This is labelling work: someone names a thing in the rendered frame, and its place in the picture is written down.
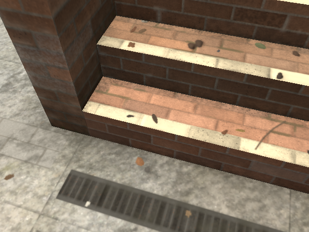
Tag stairs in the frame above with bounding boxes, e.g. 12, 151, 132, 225
82, 0, 309, 194

